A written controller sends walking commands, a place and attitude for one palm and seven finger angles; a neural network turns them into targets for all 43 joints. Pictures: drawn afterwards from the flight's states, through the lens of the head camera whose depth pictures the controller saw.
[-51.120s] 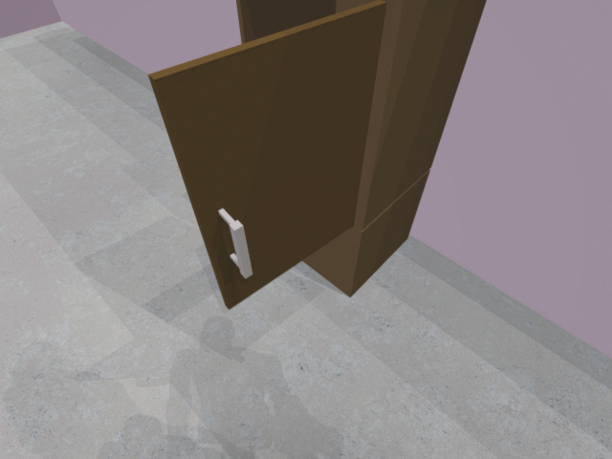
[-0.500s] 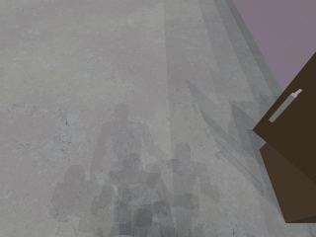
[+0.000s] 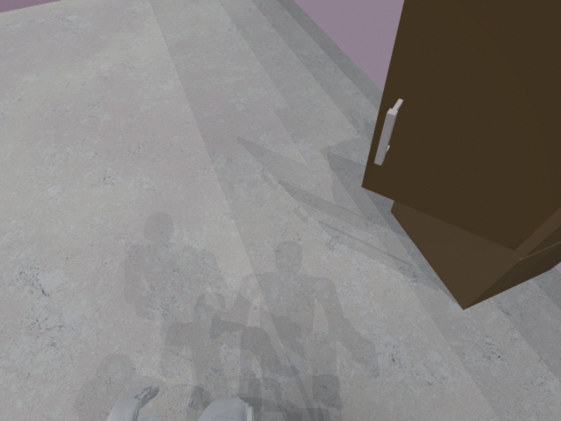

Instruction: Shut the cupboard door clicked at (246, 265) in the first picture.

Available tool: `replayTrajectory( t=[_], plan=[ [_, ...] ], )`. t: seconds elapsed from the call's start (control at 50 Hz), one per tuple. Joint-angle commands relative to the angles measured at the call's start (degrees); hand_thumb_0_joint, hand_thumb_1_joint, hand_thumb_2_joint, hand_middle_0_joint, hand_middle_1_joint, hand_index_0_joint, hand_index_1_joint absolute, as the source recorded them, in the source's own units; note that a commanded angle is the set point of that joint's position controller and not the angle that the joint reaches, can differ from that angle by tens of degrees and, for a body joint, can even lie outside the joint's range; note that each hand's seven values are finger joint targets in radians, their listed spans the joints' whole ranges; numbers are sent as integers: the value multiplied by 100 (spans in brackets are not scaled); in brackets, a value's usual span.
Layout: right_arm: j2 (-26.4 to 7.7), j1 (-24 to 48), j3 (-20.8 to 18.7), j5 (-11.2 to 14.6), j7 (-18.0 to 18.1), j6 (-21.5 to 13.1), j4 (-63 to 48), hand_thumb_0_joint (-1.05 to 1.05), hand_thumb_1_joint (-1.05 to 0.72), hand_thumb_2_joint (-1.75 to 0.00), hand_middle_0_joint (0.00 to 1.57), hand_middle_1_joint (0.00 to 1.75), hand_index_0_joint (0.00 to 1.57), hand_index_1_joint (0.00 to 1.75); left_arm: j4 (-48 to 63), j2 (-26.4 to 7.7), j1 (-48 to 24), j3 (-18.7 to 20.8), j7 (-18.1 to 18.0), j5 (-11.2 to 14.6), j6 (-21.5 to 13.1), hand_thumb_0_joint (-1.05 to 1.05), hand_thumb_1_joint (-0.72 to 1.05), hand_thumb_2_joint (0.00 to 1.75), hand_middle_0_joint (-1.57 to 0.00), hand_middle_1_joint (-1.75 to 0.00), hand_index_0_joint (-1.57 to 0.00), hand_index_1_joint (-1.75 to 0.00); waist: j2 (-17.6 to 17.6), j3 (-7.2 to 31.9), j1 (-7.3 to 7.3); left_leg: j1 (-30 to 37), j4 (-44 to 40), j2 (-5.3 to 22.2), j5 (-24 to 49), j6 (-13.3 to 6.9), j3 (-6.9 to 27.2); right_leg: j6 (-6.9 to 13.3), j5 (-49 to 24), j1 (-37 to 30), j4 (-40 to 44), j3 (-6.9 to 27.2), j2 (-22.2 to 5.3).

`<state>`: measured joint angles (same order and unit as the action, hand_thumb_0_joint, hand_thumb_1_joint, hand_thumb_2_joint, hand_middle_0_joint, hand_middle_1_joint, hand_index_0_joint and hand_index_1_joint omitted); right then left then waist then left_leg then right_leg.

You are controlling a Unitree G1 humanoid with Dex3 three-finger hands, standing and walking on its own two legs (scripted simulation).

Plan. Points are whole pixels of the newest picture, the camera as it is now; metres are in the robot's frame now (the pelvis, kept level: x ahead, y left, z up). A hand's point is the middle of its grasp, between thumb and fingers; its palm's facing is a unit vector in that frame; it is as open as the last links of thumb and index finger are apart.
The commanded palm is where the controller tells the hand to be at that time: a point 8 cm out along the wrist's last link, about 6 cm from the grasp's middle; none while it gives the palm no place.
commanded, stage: turn to face it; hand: left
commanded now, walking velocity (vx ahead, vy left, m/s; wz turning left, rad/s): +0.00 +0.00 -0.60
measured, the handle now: (388, 133) +0.71 -0.23 -0.08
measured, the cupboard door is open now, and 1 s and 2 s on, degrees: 36 36 36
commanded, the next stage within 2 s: take the last steps up to it in 0.82 s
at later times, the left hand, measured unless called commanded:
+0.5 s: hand (158, 404) +0.16 +0.22 -0.15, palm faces -0.25 -0.94 -0.22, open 7.4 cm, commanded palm none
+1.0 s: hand (202, 390) +0.18 +0.15 -0.17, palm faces -0.43 -0.88 -0.19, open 7.4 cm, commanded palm none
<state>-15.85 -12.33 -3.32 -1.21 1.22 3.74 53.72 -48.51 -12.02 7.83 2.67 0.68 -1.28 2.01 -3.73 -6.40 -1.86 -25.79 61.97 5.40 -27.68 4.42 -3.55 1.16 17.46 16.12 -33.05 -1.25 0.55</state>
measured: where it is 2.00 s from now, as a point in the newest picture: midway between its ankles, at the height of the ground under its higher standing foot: (352, 410)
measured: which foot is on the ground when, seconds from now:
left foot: up 0.00-0.24, down 0.26-0.64, up 0.66-0.94, down 0.96-1.00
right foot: down 0.00-0.26, up 0.28-0.62, down 0.64-0.96, up 0.98-1.00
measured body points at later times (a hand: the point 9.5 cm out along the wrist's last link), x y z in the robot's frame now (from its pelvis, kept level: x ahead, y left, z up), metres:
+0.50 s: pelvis +0.02 +0.03 +0.01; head +0.06 +0.04 +0.46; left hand +0.17 +0.27 -0.14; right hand +0.01 -0.23 -0.12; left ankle +0.04 +0.14 -0.73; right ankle -0.04 -0.09 -0.66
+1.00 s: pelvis +0.04 +0.02 +0.00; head +0.06 +0.02 +0.45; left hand +0.21 +0.20 -0.15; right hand -0.03 -0.23 -0.14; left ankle +0.10 +0.12 -0.73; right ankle -0.04 -0.09 -0.72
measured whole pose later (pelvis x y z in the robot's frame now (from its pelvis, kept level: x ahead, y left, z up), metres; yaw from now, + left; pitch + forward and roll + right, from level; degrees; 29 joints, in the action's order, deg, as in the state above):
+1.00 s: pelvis +0.04 +0.02 +0.00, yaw -28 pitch +1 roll -1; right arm -11.4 -13.2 -1.4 -1.7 1.0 0.6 54.5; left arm -54.0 -11.4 12.2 3.1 0.1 -1.2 3.0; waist 0.6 -2.0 -0.8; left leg -17.4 33.8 2.7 -17.1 0.7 -3.3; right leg 0.0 23.5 16.5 -37.0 2.2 1.2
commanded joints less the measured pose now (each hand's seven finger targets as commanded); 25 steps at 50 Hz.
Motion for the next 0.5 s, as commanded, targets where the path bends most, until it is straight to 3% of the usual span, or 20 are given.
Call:
replayTrajectory(
  t=[0.0,0.06,0.14,0.18,0.2,0.22,0.24,0.26,0.28,0.3,0.34,0.38,0.48],
  plan=[
    [-327,75,-65,25,15,-178,-603,0,-90,-90,20,30,20,30,340,-1203,176,372,-146,7,-75,0,90,90,-20,-30,-20,-30,1166,990,199,-463,-69,-16,444,99,262,917,-2984,-926,1097,1393,-1335],
    [-282,175,-75,40,0,-173,-678,0,-90,-90,20,30,20,30,261,-1262,275,390,-124,-23,-65,0,90,90,-20,-30,-20,-30,1116,829,229,-269,-653,-167,445,74,239,972,-2365,-678,1231,1737,-1313],
    [-242,141,-67,81,21,-242,-738,0,-90,-90,20,30,20,30,264,-1333,237,448,-97,-38,-21,0,90,90,-20,-30,-20,-30,1377,787,217,290,-1841,-331,400,-5,215,938,-2087,-364,1116,2116,-1223],
    [-266,-202,-65,94,56,-300,-646,0,-90,-90,20,30,20,30,276,-1283,101,448,-90,-6,9,0,90,90,-20,-30,-20,-30,1241,861,32,1042,-2872,-403,997,-54,203,691,-1936,8,840,2173,-1036],
    [-374,-454,-75,90,73,-359,-557,0,-90,-90,20,30,20,30,296,-1162,4,417,-84,28,36,0,90,90,-20,-30,-20,-30,1008,923,-106,1781,-3691,-269,1436,-106,278,424,-1488,514,553,1990,-776],
    [-838,-611,-134,18,98,-419,-533,0,-90,-90,20,30,20,30,387,-802,163,353,-48,77,75,0,90,90,-20,-30,-20,-30,-329,1025,-116,2340,-4386,803,1374,-447,1401,85,-62,1286,-255,1378,-14],
    [-1307,-655,-212,-43,117,-407,-648,0,-90,-90,20,30,20,30,493,-653,254,312,4,79,70,0,90,90,-20,-30,-20,-30,-1479,991,-93,2288,-4792,2111,1651,-1123,2589,-222,1753,1771,-1710,401,400],
    [-1278,-627,-190,-65,131,-419,-650,0,-90,-90,20,30,20,30,509,-868,32,319,20,4,73,0,90,90,-20,-30,-20,-30,-1120,884,-159,1870,-4733,2339,2001,-1455,2719,-248,1794,1713,-2725,549,116],
    [-1072,-431,-151,-96,148,-446,-672,0,-90,-90,20,30,20,30,408,-862,23,392,60,-41,59,0,90,90,-20,-30,-20,-30,-760,836,-11,1734,-4594,2022,2687,-1416,2272,-302,1536,1703,-3281,543,41],
    [-968,-131,-116,-88,149,-442,-768,0,-90,-90,20,30,20,30,333,-806,141,403,101,-15,70,0,90,90,-20,-30,-20,-30,-639,727,138,1666,-4452,1750,3051,-1332,1601,-347,1272,1679,-3499,433,-63],
    [-789,25,-67,-84,152,-421,-777,0,-90,-90,20,30,20,30,257,-664,189,366,150,7,129,0,90,90,-20,-30,-20,-30,-550,702,190,1760,-4295,1357,3434,-1163,724,-430,929,1527,-3270,208,-137],
    [-733,-154,-70,-66,152,-424,-670,0,-90,-90,20,30,20,30,259,-593,125,333,166,17,150,0,90,90,-20,-30,-20,-30,-633,775,120,2060,-4177,1283,3920,-1150,429,-447,817,1464,-2846,48,-142],
    [-823,-385,-140,-75,98,-386,-438,0,-90,-90,20,30,20,30,294,-476,-100,264,152,9,133,0,90,90,-20,-30,-20,-30,-877,738,-14,1956,-4059,1431,3915,-1188,167,-342,821,831,-1609,-244,-132]
  ],
)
